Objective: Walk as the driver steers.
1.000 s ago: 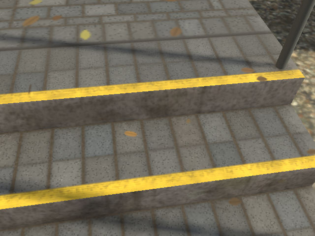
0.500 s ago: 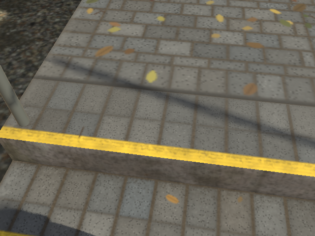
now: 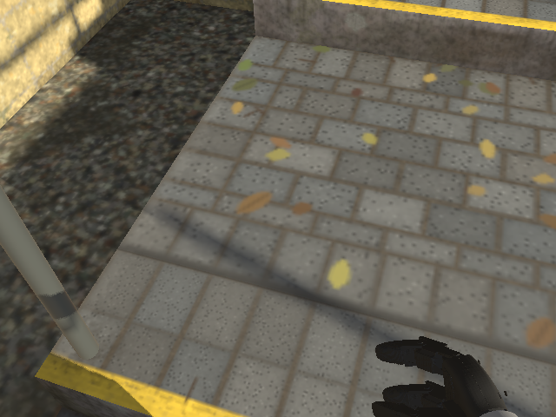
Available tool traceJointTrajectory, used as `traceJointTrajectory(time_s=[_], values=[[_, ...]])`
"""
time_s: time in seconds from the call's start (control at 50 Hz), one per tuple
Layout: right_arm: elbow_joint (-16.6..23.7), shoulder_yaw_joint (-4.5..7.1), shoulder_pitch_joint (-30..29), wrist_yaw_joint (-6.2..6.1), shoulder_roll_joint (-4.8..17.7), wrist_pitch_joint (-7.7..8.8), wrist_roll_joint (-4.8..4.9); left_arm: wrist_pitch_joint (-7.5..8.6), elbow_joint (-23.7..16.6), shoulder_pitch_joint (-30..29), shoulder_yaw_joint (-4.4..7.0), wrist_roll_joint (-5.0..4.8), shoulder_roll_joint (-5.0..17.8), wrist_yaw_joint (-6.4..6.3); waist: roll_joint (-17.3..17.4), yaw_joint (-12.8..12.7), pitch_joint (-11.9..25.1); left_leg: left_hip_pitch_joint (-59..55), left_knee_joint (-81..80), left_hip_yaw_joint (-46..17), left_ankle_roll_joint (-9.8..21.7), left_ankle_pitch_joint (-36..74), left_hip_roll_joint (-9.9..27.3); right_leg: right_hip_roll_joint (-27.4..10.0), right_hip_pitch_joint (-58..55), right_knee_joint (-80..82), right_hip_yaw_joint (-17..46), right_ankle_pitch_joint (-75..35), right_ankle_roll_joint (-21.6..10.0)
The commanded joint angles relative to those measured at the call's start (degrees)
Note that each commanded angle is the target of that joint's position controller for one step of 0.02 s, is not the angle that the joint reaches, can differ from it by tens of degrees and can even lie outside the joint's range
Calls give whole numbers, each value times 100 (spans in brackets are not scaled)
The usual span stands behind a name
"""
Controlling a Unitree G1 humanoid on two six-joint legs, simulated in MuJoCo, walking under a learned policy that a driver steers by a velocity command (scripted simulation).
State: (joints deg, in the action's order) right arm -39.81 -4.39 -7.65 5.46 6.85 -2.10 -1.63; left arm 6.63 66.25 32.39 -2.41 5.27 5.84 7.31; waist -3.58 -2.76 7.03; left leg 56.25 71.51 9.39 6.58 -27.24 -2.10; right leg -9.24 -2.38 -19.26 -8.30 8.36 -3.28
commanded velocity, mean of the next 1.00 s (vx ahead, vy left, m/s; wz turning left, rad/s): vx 0.35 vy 0.00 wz -0.38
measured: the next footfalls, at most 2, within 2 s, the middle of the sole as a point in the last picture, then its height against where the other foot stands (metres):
right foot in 0.46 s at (392, 406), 0.16 m higher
left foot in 0.98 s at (313, 283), level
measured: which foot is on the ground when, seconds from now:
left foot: down 0.00-0.48, up 0.50-0.96, down 0.98-1.00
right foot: down 0.00-0.00, up 0.02-0.44, down 0.46-1.00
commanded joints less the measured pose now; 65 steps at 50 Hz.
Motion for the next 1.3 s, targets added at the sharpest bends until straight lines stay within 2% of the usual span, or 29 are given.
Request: traceJointTrajectory(time_s=[0.02,0.04,0.06,0.1,0.12,0.18,0.26,0.32,0.36,0.4,0.46,0.5,0.52,0.54,0.58,0.64,0.68,0.74,0.84,0.92,0.96,0.98,1.0,1.02,1.04,1.06,1.08,1.18,1.3], values=[[-1118,600,4280,-151,1606,45,-124,-85,-422,41,432,-142,1032,160,1313,1759,2221,-6358,-4448,-5656,1957,1576,1625,1313,3887,-6504,1569,-596,-66],[-1459,760,4369,-212,1856,353,-203,-73,-526,-207,504,-301,880,100,1094,1473,1099,-5489,-4610,-5658,1454,1073,1625,1495,5026,-8369,2623,-1017,-159],[-1679,715,3798,-222,1593,551,-117,7,-784,-786,492,-239,691,-50,1241,1158,452,-4803,-4399,-4881,1387,1253,1522,1525,5768,-9715,2616,-885,-239],[-1861,458,2556,-136,575,667,4,-67,-1332,-1620,344,-211,454,-306,301,429,292,-4243,-4238,-3901,1203,2111,1584,1427,6515,-10335,2547,-538,-681],[-1902,289,2049,-68,48,650,-175,-207,-1358,-1639,266,-230,333,-351,-42,26,216,-3725,-4461,-3226,1030,2193,1527,1151,6607,-10174,2314,-754,-966],[-1897,258,1708,-144,-221,680,-261,-422,-1386,-1603,86,-265,-50,-255,305,-399,-388,-3042,-5297,-1743,687,1550,1329,761,7154,-10444,1773,504,-1240],[-2311,148,2568,-302,11,777,-736,-376,-2193,-3294,-114,-418,153,-237,363,-136,-603,-3082,-5825,-854,439,974,1109,589,7986,-10412,1281,551,-1582],[-2107,127,3156,-200,585,773,-680,-568,-2824,-4524,-80,-507,719,-244,779,357,-423,-3000,-6903,-403,457,1358,1326,242,6742,-7925,614,-217,-1020],[-1905,106,3036,-109,715,827,-433,-712,-2717,-4449,-58,-341,617,-209,855,206,-593,-2878,-7215,-151,564,2599,1504,451,5571,-7139,175,494,-824],[-1998,252,3567,-114,1303,953,-252,-755,-2797,-4444,-35,-259,567,-99,1049,185,-449,-4332,-6585,-33,821,6104,1794,943,5497,-6237,-337,1338,-648],[-2004,521,3673,-60,1753,945,-277,-524,-2494,-3280,70,-357,649,-118,1460,-100,105,-6282,-4936,186,670,9910,1975,1484,4538,-4536,-224,1220,-769],[-1719,497,4038,-106,1383,998,-496,-432,-2047,-1660,245,-528,1234,-322,329,-321,1606,-3209,-2686,-205,-78,7652,1095,1009,557,-3654,2515,-80,-1497],[-1266,468,3054,-24,1011,883,-399,-436,-1537,-140,397,-261,1724,-474,-1005,-816,1641,-1341,-537,-651,-528,1889,120,217,-756,-1776,4619,-504,-2037],[-1214,555,2620,24,1025,776,-129,-308,-1471,94,645,-229,2118,-571,-999,-858,1288,-698,1876,-1909,-508,1663,-177,-36,60,-1012,5604,271,-1821],[-989,563,2233,-129,758,806,-191,-47,-1363,-1198,626,-316,1635,-623,-54,-141,297,-283,3697,-2321,-365,1976,-126,91,1766,-1196,4747,-206,-1401],[-492,408,1788,-304,560,689,-215,0,-1302,-2602,266,-325,509,-544,748,774,311,41,3838,-2136,-43,1458,34,375,2828,-1087,3264,-1904,-1256],[-379,567,1705,-404,1130,642,-155,120,-1430,-2938,362,-208,758,-519,732,915,321,-264,2401,-1641,-426,995,316,446,2965,-760,2437,-2745,-1209],[-370,680,1643,-536,1123,865,-31,313,-1500,-2015,492,-119,1277,-636,390,682,251,-882,1448,-1290,-994,1233,525,527,2793,-494,2340,-3857,-969],[-13,638,575,-371,712,752,-98,200,-1748,-1603,685,-421,1392,-493,226,411,-213,-2139,-1842,-1065,-1095,2561,533,672,2720,-223,2172,-2953,-844],[13,718,502,-491,1059,744,3,150,-1816,-1578,871,-442,1558,-319,-157,307,-380,-2407,-3410,-1052,-1021,2447,423,204,1700,-528,3017,-2653,-976],[-145,834,943,-589,1310,882,260,131,-1868,-1779,869,-429,1576,-329,60,508,-243,-3261,-4355,-968,-743,2842,389,304,1467,-1147,3140,-3144,-626],[-266,892,1377,-682,1454,980,365,118,-1891,-1669,812,-529,1363,-298,278,505,468,-4400,-4582,-943,-329,3894,530,721,1405,-1716,2933,-3239,-387],[-144,973,1491,-808,1918,1029,269,96,-2093,-1165,651,-581,816,-344,1422,160,1558,-6202,-4500,-2206,935,6495,1741,1512,2215,-2905,2330,-1109,155],[-2,990,1537,-747,1940,999,172,84,-2193,-819,599,-421,747,-448,2532,202,2140,-7589,-4981,-4060,2152,5985,2943,2087,4053,-4073,1635,3097,572],[-67,1061,1666,-790,1739,970,-28,-73,-2243,-1338,791,-357,1446,-532,1314,498,1171,-6524,-5415,-4134,1577,4112,2877,1513,4481,-5247,1578,3034,668],[-107,952,1519,-894,1466,728,155,-356,-2287,-1882,819,-697,1517,-731,329,271,216,-5469,-5074,-3568,993,4183,2589,1149,4489,-5515,1497,2496,652],[-64,890,1490,-914,1187,626,204,-521,-2328,-2003,765,-660,1331,-829,102,309,85,-4811,-5239,-2902,740,3823,2250,1002,4300,-5494,1519,2273,617],[-68,816,1082,-866,1032,485,0,-694,-2609,-1956,656,-562,955,-914,1135,13,-18,-3462,-5685,-1388,567,2525,1352,667,2773,-3662,1083,1351,611],[-210,900,1634,-833,1248,304,178,-721,-2551,-1987,696,-449,1169,-899,1181,189,-56,-3492,-5455,-1731,413,690,1455,806,1616,-1289,742,634,311]])
Velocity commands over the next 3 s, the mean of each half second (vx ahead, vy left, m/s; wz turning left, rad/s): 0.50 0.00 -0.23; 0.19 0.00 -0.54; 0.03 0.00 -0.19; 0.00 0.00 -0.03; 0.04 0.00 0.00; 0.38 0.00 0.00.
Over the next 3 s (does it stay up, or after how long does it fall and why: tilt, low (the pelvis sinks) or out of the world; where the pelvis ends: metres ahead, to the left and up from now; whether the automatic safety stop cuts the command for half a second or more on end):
stays up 0.75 -0.13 0.29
